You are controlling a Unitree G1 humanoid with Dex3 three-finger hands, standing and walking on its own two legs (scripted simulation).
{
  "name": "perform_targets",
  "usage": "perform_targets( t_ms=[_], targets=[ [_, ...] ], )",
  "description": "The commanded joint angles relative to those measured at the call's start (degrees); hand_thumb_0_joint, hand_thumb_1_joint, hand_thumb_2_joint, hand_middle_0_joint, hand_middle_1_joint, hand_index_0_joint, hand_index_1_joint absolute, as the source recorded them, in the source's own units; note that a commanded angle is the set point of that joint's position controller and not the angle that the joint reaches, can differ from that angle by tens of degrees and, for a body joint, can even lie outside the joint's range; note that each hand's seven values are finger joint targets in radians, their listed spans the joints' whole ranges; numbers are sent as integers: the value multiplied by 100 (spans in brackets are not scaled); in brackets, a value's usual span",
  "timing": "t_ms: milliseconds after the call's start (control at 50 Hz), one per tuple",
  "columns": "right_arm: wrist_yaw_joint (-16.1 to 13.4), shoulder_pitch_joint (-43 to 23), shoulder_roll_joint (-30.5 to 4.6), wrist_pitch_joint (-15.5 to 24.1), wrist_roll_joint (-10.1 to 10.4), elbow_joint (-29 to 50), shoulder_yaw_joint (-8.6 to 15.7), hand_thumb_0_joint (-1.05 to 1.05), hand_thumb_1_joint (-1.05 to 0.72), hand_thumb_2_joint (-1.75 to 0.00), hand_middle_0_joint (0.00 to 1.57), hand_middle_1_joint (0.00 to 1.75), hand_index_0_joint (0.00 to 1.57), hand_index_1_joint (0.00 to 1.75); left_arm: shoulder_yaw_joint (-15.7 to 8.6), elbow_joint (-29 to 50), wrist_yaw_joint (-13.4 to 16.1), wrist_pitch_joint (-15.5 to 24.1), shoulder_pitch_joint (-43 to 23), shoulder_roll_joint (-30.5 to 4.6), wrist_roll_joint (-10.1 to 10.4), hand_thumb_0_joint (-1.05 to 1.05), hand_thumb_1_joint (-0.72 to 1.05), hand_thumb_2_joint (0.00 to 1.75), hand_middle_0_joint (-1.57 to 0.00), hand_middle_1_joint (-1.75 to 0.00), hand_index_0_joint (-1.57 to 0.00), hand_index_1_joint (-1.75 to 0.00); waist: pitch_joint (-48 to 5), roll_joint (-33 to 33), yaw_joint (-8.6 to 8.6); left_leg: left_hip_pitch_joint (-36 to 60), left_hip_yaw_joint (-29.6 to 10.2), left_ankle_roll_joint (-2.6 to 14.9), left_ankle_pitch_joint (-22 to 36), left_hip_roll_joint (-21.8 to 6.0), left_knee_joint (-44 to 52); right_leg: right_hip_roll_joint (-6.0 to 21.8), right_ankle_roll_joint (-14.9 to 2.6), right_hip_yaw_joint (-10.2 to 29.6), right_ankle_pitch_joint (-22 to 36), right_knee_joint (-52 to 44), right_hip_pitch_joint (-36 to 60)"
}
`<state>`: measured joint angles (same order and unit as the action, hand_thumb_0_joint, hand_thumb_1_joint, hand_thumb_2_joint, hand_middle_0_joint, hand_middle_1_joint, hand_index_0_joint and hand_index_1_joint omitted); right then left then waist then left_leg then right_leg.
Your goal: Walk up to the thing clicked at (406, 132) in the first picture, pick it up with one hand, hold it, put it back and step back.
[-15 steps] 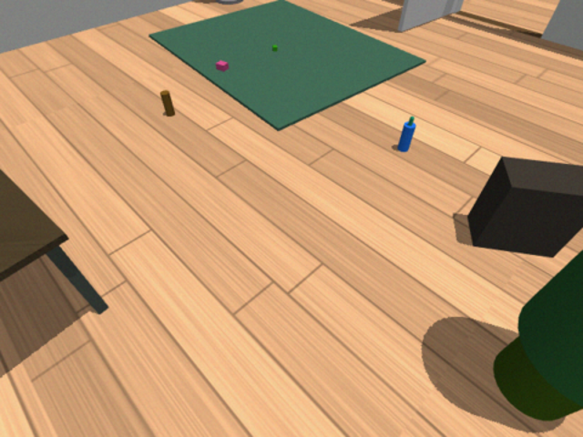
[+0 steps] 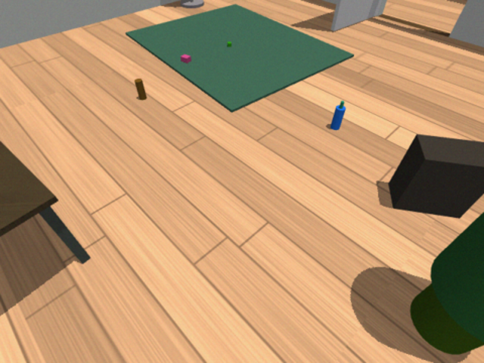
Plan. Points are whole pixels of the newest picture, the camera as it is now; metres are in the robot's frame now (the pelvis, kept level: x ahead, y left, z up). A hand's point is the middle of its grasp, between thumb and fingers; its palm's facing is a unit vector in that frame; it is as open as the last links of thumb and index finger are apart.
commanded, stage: stand
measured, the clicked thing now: (338, 114) +1.73 -0.63 -0.68
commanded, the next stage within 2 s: walk up in 0.82 s
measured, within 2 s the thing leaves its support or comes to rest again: neither
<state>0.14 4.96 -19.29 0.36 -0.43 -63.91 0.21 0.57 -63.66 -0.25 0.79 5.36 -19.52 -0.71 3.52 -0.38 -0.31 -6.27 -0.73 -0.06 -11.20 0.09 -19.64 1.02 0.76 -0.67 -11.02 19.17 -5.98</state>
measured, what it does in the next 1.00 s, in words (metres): lifts its left foot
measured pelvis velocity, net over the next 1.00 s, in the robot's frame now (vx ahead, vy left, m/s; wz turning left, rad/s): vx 0.02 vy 0.01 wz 0.08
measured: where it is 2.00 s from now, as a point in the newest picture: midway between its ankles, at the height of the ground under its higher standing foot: (200, 307)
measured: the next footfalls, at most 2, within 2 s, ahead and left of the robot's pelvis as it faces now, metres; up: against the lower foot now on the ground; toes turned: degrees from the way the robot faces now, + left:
left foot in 1.18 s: +0.20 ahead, +0.24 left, +0.00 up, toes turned +14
right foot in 1.70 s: +0.51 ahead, +0.05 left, +0.00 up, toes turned +9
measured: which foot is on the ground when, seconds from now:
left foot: down 0.00-0.88, up 0.90-1.00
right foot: down 0.00-1.00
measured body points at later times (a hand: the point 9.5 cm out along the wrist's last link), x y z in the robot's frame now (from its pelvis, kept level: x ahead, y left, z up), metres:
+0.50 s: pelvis +0.00 +0.00 +0.00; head +0.01 +0.00 +0.45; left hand +0.07 +0.30 -0.13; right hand +0.07 -0.30 -0.13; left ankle +0.00 +0.12 -0.75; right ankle -0.01 -0.13 -0.75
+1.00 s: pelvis +0.02 +0.01 +0.00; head +0.03 +0.01 +0.45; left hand +0.06 +0.34 -0.12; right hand +0.11 -0.31 -0.12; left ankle +0.03 +0.14 -0.71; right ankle -0.01 -0.13 -0.75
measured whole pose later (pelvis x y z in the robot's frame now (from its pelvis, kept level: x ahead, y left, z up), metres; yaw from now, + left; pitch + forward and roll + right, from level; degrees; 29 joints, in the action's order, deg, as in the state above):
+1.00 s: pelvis +0.02 +0.01 +0.00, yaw +4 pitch -1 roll -1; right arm 4.5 11.8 -23.7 -0.6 -2.5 -59.7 4.4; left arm -4.0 -57.8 -2.5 3.9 11.6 -22.0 -2.5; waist 1.7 0.9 1.5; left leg -23.0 -0.3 0.9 -21.7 -2.2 -48.4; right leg 2.6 -1.1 -4.7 -15.4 20.9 -4.7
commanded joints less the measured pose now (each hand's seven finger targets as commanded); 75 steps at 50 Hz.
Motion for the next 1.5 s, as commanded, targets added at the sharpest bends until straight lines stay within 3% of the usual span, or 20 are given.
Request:
perform_targets(
  t_ms=[0,780,800,820,840,860,900,960,1040,1080,1140,1160,1180,1200,1220,1240,1260,1300,1360,1480],
  targets=[
    [-81,-173,-1223,135,2,320,214,0,-90,-90,20,30,20,30,-261,309,91,110,-219,-1182,13,0,90,90,-20,-30,-20,-30,-511,75,28,53,-534,125,1042,-721,335,634,-221,453,887,-240,142],
    [-81,-35,-1286,149,5,275,189,0,-90,-90,20,30,20,30,-264,268,68,92,-60,-1210,25,0,90,90,-20,-30,-20,-30,-457,76,41,71,-515,100,901,-701,418,632,-229,514,767,-309,57],
    [115,257,-1783,186,-103,668,585,0,-90,-90,20,30,20,30,-725,575,-79,232,331,-1991,-39,0,90,90,-20,-30,-20,-30,-945,90,204,-629,-770,532,-2053,-410,-178,441,-435,356,-1986,223,711],
    [207,-59,-1761,162,-156,776,595,0,-90,-90,20,30,20,30,-775,514,-114,265,603,-1975,-106,0,90,90,-20,-30,-20,-30,-490,163,430,-1859,-705,509,-2610,-342,-471,710,-601,745,-2759,185,925],
    [256,-410,-1587,126,-183,982,548,0,-90,-90,20,30,20,30,-865,466,-109,293,818,-2098,-147,0,90,90,-20,-30,-20,-30,-109,-388,597,-2932,-179,349,-2127,-86,-1422,1275,-855,1460,-3404,-478,1309],
    [291,-754,-1427,111,-240,1236,533,0,-90,-90,20,30,20,30,-952,550,-84,337,1003,-2279,-157,0,90,90,-20,-30,-20,-30,51,-957,793,-3510,27,258,-1616,-93,-2750,2241,-1262,2467,-3899,-1322,1123],
    [349,-455,-1529,151,-253,1271,636,0,-90,-90,20,30,20,30,-952,894,-74,414,513,-2182,-159,0,90,90,-20,-30,-20,-30,279,-532,557,-3681,-417,118,-1237,-608,-3217,2629,-1569,2605,-3133,-1398,768],
    [502,90,-1635,187,-157,1194,747,0,-90,-90,20,30,20,30,-906,1092,-115,483,273,-1997,-168,0,90,90,-20,-30,-20,-30,78,-436,252,-3117,-369,15,-995,-746,-3057,1906,-1278,1306,-2607,-1274,676],
    [637,104,-1430,181,-142,1340,750,0,-90,-90,20,30,20,30,-927,1303,-215,498,167,-2147,-144,0,90,90,-20,-30,-20,-30,284,-1010,207,-2065,74,-55,-492,-730,-1982,1419,-1047,118,-1861,-1005,-313],
    [644,406,-1437,179,-128,1312,794,0,-90,-90,20,30,20,30,-926,1351,-252,468,71,-2198,-143,0,90,90,-20,-30,-20,-30,224,-1032,57,-1335,353,-60,-50,-642,-1738,1318,-956,-188,-1790,-713,-749],
    [553,1374,-1713,210,-106,989,962,0,-90,-90,20,30,20,30,-852,1407,-246,373,-7,-2048,-183,0,90,90,-20,-30,-20,-30,-100,-141,-487,392,713,15,-39,-350,-1699,1222,-867,-475,-2284,608,-1862],
    [474,2094,-1991,239,-106,777,1080,0,-90,-90,20,30,20,30,-764,1410,-254,339,188,-1785,-219,0,90,90,-20,-30,-20,-30,-471,722,-838,1348,479,217,-759,-198,-1688,929,-759,-672,-1664,2240,-2368],
    [349,2816,-2406,269,-159,662,1182,0,-90,-90,20,30,20,30,-623,1448,-283,314,458,-1287,-182,0,90,90,-20,-30,-20,-30,-472,2202,-1103,1668,-980,545,-2542,-820,-504,325,-553,-838,-2231,4399,-3156],
    [324,2441,-2825,370,-108,969,1146,0,-90,-90,20,30,20,30,-566,1597,-262,318,590,-1263,1,0,90,90,-20,-30,-20,-30,-452,2554,-811,1267,-4146,1019,-3716,-2034,1141,-302,-442,-244,-2401,5304,-3876],
    [327,1827,-2929,369,49,1204,1176,0,-90,-90,20,30,20,30,-633,1567,-208,317,394,-1796,-65,0,90,90,-20,-30,-20,-30,-236,1753,-621,688,-4902,1446,-3790,-2515,1481,115,-509,337,-2136,5455,-3567],
    [276,1456,-2797,374,54,1338,1128,0,-90,-90,20,30,20,30,-624,1523,-183,350,300,-1993,-33,0,90,90,-20,-30,-20,-30,-103,1151,-433,350,-4594,1577,-3502,-2505,1348,382,-490,573,-1793,5446,-3546],
    [230,1195,-2479,434,21,1416,1010,0,-90,-90,20,30,20,30,-633,1328,-192,348,424,-2037,56,0,90,90,-20,-30,-20,-30,-49,620,-271,234,-3117,1253,-2356,-2029,798,611,-463,649,-1175,5198,-3377],
    [193,1181,-2018,523,55,1451,820,0,-90,-90,20,30,20,30,-674,1122,-266,284,906,-1930,128,0,90,90,-20,-30,-20,-30,-85,765,-5,-90,-1824,851,-1159,-1437,644,752,-381,457,-622,4525,-2833],
    [196,1230,-1877,598,89,1538,766,0,-90,-90,20,30,20,30,-702,1170,-368,183,946,-1811,55,0,90,90,-20,-30,-20,-30,40,648,82,-510,-1268,935,-922,-1280,899,710,-158,246,-212,3884,-2356],
    [166,1718,-1947,698,68,1592,782,0,-90,-90,20,30,20,30,-690,1728,-484,207,-133,-1542,-25,0,90,90,-20,-30,-20,-30,502,504,-208,-59,-963,1099,117,-1372,1020,718,-88,87,333,2414,-2855]
  ],
)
